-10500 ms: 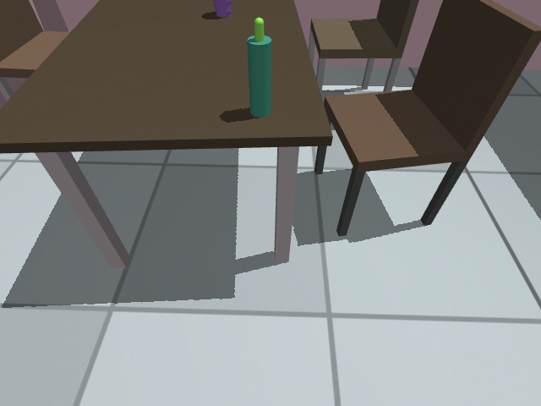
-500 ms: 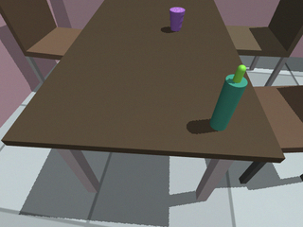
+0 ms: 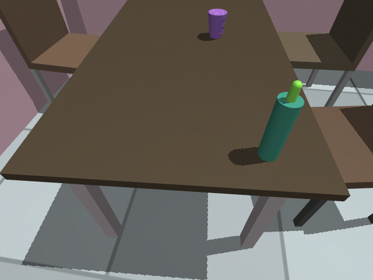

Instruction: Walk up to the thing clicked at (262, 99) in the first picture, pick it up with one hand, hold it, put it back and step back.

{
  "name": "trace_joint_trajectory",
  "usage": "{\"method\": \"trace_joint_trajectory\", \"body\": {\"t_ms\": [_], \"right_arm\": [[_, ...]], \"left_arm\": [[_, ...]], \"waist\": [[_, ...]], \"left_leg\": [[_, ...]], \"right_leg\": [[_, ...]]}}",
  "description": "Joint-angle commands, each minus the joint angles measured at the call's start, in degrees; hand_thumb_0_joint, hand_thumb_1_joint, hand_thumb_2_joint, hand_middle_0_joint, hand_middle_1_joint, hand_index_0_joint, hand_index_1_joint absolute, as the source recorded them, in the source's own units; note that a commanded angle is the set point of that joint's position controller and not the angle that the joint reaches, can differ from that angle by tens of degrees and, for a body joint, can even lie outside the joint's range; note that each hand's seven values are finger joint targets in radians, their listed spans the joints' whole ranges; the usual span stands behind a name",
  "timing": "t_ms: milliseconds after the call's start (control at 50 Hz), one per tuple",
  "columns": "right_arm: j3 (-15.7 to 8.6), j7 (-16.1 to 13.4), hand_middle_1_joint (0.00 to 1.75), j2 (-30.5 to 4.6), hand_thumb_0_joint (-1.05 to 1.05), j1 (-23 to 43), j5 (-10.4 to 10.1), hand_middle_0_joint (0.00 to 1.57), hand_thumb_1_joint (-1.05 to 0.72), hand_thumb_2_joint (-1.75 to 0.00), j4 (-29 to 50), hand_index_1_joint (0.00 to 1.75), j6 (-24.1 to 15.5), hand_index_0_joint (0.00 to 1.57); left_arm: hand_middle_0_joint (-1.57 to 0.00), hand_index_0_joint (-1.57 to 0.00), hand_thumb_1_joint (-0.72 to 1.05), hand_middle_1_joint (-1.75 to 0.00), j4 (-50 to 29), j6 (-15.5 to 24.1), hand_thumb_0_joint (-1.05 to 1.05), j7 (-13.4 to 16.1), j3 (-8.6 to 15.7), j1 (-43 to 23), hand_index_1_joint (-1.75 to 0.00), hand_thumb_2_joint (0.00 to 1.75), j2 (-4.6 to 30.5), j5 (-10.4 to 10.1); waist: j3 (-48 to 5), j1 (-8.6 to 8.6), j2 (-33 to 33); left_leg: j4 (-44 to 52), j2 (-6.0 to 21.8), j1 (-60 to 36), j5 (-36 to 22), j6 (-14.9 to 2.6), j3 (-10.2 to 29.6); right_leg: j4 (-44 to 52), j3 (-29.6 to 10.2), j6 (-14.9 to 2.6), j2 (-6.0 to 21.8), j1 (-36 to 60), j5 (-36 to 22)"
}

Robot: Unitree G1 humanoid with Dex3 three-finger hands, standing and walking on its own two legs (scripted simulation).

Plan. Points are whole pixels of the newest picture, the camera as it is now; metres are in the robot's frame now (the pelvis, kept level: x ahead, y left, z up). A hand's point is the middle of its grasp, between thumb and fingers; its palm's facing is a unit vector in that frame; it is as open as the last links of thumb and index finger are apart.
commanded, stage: stand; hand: right
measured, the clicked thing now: (280, 123) +0.46 -0.22 +0.08
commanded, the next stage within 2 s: rise first in 0.62 s
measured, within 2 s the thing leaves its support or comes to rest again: neither
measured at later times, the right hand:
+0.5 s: hand out of the picture +0.06 -0.25 -0.16, palm faces -0.03 +0.94 -0.33, open 7.4 cm
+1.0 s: hand (300, 272) +0.18 -0.25 -0.12, palm faces +0.23 +0.92 -0.32, open 11.9 cm
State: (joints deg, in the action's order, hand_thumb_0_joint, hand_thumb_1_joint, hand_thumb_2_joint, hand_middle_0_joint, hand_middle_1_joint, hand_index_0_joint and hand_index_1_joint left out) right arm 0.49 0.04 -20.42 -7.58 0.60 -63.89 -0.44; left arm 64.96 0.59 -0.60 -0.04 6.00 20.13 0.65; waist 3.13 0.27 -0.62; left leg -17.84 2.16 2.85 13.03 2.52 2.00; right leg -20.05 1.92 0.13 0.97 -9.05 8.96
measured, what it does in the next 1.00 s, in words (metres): stands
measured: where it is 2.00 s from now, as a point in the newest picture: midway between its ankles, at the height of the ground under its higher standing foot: outside the picture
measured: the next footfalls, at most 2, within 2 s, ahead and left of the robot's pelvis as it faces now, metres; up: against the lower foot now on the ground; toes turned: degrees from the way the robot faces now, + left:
none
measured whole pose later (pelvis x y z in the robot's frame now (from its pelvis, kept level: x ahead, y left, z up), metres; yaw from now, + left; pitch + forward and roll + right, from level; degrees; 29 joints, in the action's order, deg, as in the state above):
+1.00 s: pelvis -0.01 +0.01 -0.01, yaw -1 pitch +2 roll +0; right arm -8.7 -4.0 -17.1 -3.2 -2.7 -45.7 -5.8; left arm 47.6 4.8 3.2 5.3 4.1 15.1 -2.4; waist 2.0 -0.4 -0.4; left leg -25.1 1.6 11.9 15.6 1.7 0.9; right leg -25.3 0.5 0.8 1.3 -17.7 10.1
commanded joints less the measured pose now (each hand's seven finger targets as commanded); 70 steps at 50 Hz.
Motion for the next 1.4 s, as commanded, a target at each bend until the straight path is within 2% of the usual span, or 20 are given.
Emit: {"method": "trace_joint_trajectory", "body": {"t_ms": [0,300,460,700,720,740,760,780,800,840,880,920,1000,1060,1080,1140,1160,1220,1260,1380], "right_arm": [[-2.41,-0.63,0.30,-12.49,0.00,1.75,-0.13,0.20,-0.90,-0.90,3.09,0.30,-1.02,0.20],[-2.36,-0.40,0.30,-12.07,0.00,0.84,0.05,0.20,-0.90,-0.90,2.81,0.30,-0.80,0.20],[-2.46,-0.65,0.30,-12.33,0.00,1.03,-0.04,0.20,-0.90,-0.90,3.23,0.30,-1.11,0.20],[-2.43,-0.52,0.22,-11.96,0.00,0.76,0.03,0.12,-0.82,-0.82,3.25,0.22,-0.80,0.12],[-0.71,-1.21,0.14,-0.77,0.00,20.87,-4.33,0.06,-0.74,-0.74,23.36,0.14,-5.61,0.05],[-0.86,-2.38,0.06,-3.15,0.00,20.54,-6.57,0.06,-0.66,-0.66,26.74,0.06,-8.28,0.05],[-4.10,-3.51,0.05,-8.74,0.00,14.81,-6.06,0.05,-0.58,-0.58,19.73,0.05,-8.07,0.05],[-6.63,-4.03,0.05,-10.84,0.00,11.65,-5.88,0.06,-0.50,-0.50,15.37,0.05,-7.14,0.05],[-9.04,-4.60,0.05,-12.10,0.00,11.39,-5.68,0.06,-0.42,-0.42,14.69,0.05,-6.97,0.05],[-10.38,-5.48,0.05,-11.90,0.00,11.71,-4.78,0.05,-0.26,-0.26,18.59,0.05,-8.23,0.05],[-12.60,-5.36,0.05,-11.50,0.00,4.57,-3.59,0.05,-0.15,-0.19,16.39,0.05,-7.43,0.05],[-15.62,-5.15,0.05,-11.88,0.00,-2.25,-3.02,0.05,-0.05,-0.16,22.84,0.05,-6.95,0.05],[-13.47,-4.83,0.05,-7.12,0.00,-2.78,-3.77,0.04,0.17,-0.12,29.96,0.05,-6.23,0.05],[-12.50,-4.83,0.05,-5.66,0.00,-0.62,-4.12,0.04,0.32,-0.09,39.40,0.05,-6.59,0.04],[-14.57,-5.09,0.05,-8.06,0.00,-1.18,-4.00,0.04,0.36,-0.08,40.92,0.05,-6.80,0.04],[-14.01,-5.37,0.06,-8.03,0.00,-0.16,-3.80,0.03,0.50,-0.06,48.21,0.06,-7.70,0.04],[-16.50,-5.71,0.06,-10.27,0.00,-1.15,-3.65,0.03,0.54,-0.05,50.32,0.06,-7.90,0.04],[-17.61,-6.13,0.06,-10.85,0.00,-2.84,-3.51,0.03,0.60,-0.04,55.64,0.06,-8.33,0.04],[-18.41,-6.09,0.06,-10.26,0.00,-5.63,-3.58,0.03,0.60,-0.04,58.10,0.06,-8.44,0.04],[-19.16,-3.99,0.06,-7.76,0.00,-11.86,-3.92,0.03,0.61,-0.03,65.64,0.06,-9.35,0.04]], "left_arm": [[-0.20,-0.20,0.90,-0.30,-3.13,1.22,0.00,0.75,2.38,-2.07,-0.30,0.90,12.22,-0.33],[-0.20,-0.20,0.90,-0.30,-2.94,1.16,0.00,0.80,2.57,-2.11,-0.30,0.90,12.77,-0.39],[-0.20,-0.20,0.90,-0.30,-3.24,1.25,0.00,0.85,2.65,-2.37,-0.30,0.90,12.59,-0.35],[-0.12,-0.12,0.82,-0.22,-3.14,1.14,0.00,0.85,2.74,-2.23,-0.22,0.82,12.92,-0.29],[-0.04,-0.04,0.74,-0.14,-23.25,7.45,0.00,1.31,1.96,-22.34,-0.14,0.74,3.24,-5.24],[-0.03,-0.02,0.66,-0.06,-25.89,8.51,0.00,2.45,1.06,-18.69,-0.06,0.66,5.03,-6.73],[-0.03,-0.01,0.58,-0.02,-20.64,7.90,0.00,3.63,3.39,-13.51,-0.04,0.58,9.30,-6.47],[-0.03,-0.01,0.50,-0.02,-16.71,6.82,0.00,3.91,6.64,-7.66,-0.04,0.50,12.39,-6.38],[-0.03,-0.02,0.42,-0.03,-16.60,6.06,0.00,4.34,8.43,-3.66,-0.04,0.42,11.72,-6.26],[-0.03,-0.02,0.26,-0.03,-22.32,7.12,0.00,5.15,6.09,-9.15,-0.04,0.26,8.58,-5.68],[-0.04,-0.04,0.21,-0.04,-15.40,5.97,0.00,5.07,8.50,-1.08,-0.04,0.20,7.35,-3.93],[-0.05,-0.06,0.06,-0.05,-21.70,5.80,0.00,4.70,10.65,2.59,-0.04,0.14,7.71,-2.87],[-0.05,-0.07,-0.12,-0.05,-26.83,4.99,0.00,4.73,9.06,3.03,-0.03,0.07,4.61,-3.23],[-0.06,-0.06,-0.28,-0.05,-33.56,5.24,0.00,4.34,4.79,-0.04,-0.04,0.07,-1.23,-3.67],[-0.06,-0.06,-0.33,-0.05,-33.90,5.22,0.00,4.62,5.89,1.69,-0.04,0.06,0.14,-3.58],[-0.07,-0.07,-0.50,-0.05,-40.52,6.01,0.00,5.28,5.81,0.20,-0.05,0.03,1.55,-3.28],[-0.07,-0.07,-0.54,-0.05,-41.90,6.24,0.00,5.67,7.56,1.66,-0.05,0.03,3.84,-3.14],[-0.06,-0.07,-0.54,-0.06,-44.05,6.90,0.00,6.39,9.95,-0.06,-0.05,0.03,6.06,-2.73],[-0.06,-0.06,-0.54,-0.06,-43.13,6.97,0.00,6.48,11.00,3.99,-0.06,0.03,5.65,-2.61],[-0.06,-0.06,-0.53,-0.05,-39.19,5.86,0.00,4.39,7.93,12.16,-0.04,0.02,-1.02,-2.97]], "waist": [[-5.02,0.13,-0.47],[-2.82,-0.07,0.21],[-5.62,-0.18,0.40],[-3.83,-0.07,0.53],[-3.96,0.88,5.17],[-7.22,-1.40,-0.11],[-4.15,-1.41,0.79],[-2.39,-0.29,1.12],[-5.80,0.09,0.61],[-14.86,-1.02,1.49],[-12.08,-1.61,3.12],[-19.87,-1.50,3.10],[-13.05,-0.75,2.36],[-9.73,-1.84,3.79],[-8.71,-1.56,3.08],[-9.97,-1.28,1.96],[-10.44,-1.69,1.48],[-11.25,-2.16,2.06],[-10.03,-1.60,1.27],[-6.40,-1.68,2.03]], "left_leg": [[2.33,5.44,3.49,-10.05,-3.08,2.84],[3.50,4.98,4.63,-4.37,-3.21,2.68],[2.61,5.54,2.89,-10.69,-3.09,2.50],[3.33,5.16,4.35,-6.27,-3.14,2.60],[-3.60,-2.38,12.54,-3.04,-2.57,-3.75],[-1.68,-3.28,8.27,0.03,-2.97,-4.66],[-0.84,-3.05,9.24,1.44,-2.99,-4.35],[-2.33,-2.99,11.07,0.83,-2.65,-4.66],[-3.51,-2.74,10.62,-2.92,-2.26,-4.55],[-5.22,-2.24,7.91,-8.68,-2.54,-3.85],[-5.71,-2.56,10.80,-9.09,-2.93,-3.50],[-5.61,-2.82,6.31,-13.58,-2.79,-3.95],[-4.06,-2.76,7.48,-14.41,-2.08,-4.56],[-2.73,-2.67,8.46,-9.38,-2.55,-4.57],[-2.12,-2.48,8.73,-8.44,-2.42,-4.45],[-2.20,-2.37,7.94,-9.32,-2.28,-4.32],[-2.45,-2.44,7.24,-10.14,-2.30,-4.55],[-2.81,-2.29,5.97,-11.08,-2.36,-4.42],[-2.85,-2.11,6.38,-13.03,-1.89,-4.58],[-3.01,-1.92,6.77,-16.06,-1.42,-4.68]], "right_leg": [[2.19,-5.58,-1.55,6.86,4.96,-10.66],[3.45,-5.92,-1.16,6.32,2.91,-3.79],[1.50,-5.80,-1.68,6.83,5.51,-12.13],[2.98,-6.04,-1.57,6.46,4.25,-5.78],[-1.50,0.11,-0.41,0.35,-2.24,-0.43],[0.83,-0.96,-0.08,1.29,1.39,1.75],[0.98,-0.66,-0.40,0.93,0.13,3.41],[-0.13,0.04,-0.32,0.31,-0.81,3.02],[-1.49,0.13,-0.36,0.01,-0.16,-1.08],[-4.05,0.14,-0.13,-0.01,1.95,-8.42],[-4.28,0.35,-0.18,-0.33,-0.01,-9.06],[-3.94,0.44,-0.13,-0.52,3.82,-13.39],[-2.82,1.08,-0.41,-0.67,0.96,-12.52],[-1.56,1.24,-0.39,-0.50,-0.56,-7.87],[-1.42,1.24,-0.69,-0.60,-0.54,-6.73],[-1.55,1.20,-0.68,-0.69,1.54,-7.53],[-1.41,0.93,-0.67,-0.51,2.64,-8.65],[-1.50,0.79,-0.55,-0.74,4.73,-9.85],[-1.77,0.76,-0.86,-0.86,5.50,-11.21],[-2.09,1.56,-1.13,-1.12,4.34,-13.41]]}}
